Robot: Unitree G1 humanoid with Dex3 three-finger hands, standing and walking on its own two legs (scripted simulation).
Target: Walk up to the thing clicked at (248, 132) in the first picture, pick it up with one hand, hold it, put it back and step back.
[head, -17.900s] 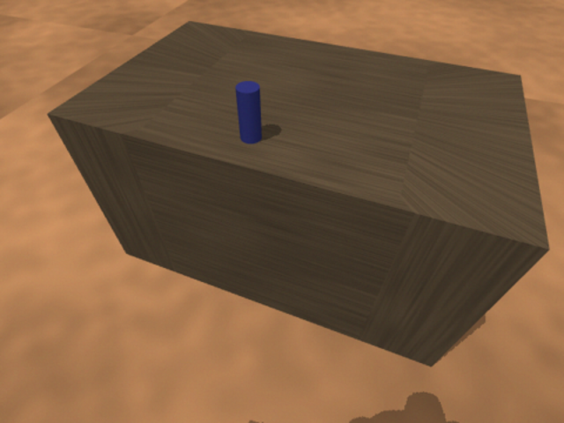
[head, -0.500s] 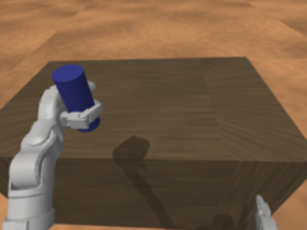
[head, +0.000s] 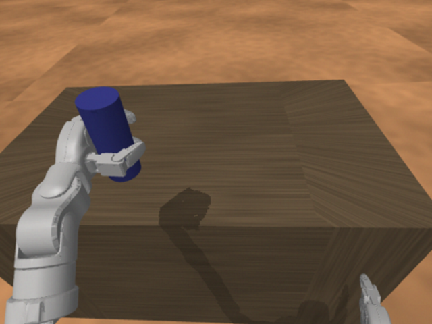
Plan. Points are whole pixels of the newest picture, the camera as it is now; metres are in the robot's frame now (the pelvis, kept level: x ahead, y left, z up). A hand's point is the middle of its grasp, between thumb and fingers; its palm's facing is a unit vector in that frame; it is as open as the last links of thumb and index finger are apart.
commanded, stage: hold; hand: left
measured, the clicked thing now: (112, 138) +0.33 +0.17 +0.24
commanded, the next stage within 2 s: crouch in 0.60 s
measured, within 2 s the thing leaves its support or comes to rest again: neither
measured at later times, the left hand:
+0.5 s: hand (120, 149) +0.33 +0.17 +0.22, palm faces +0.12 -0.99 -0.03, open 7.8 cm
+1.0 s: hand (129, 151) +0.35 +0.17 +0.19, palm faces +0.13 -0.99 +0.00, open 7.8 cm
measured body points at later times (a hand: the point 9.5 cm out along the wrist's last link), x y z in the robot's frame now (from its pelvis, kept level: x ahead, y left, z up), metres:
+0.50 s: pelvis +0.00 +0.00 +0.00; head -0.03 -0.03 +0.45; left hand +0.31 +0.22 +0.22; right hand +0.17 -0.26 -0.07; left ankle +0.02 +0.12 -0.73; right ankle -0.01 -0.13 -0.73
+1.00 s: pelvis -0.01 +0.00 +0.00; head -0.03 -0.03 +0.45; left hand +0.34 +0.22 +0.19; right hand +0.16 -0.25 -0.08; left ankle +0.02 +0.12 -0.73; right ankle -0.01 -0.13 -0.73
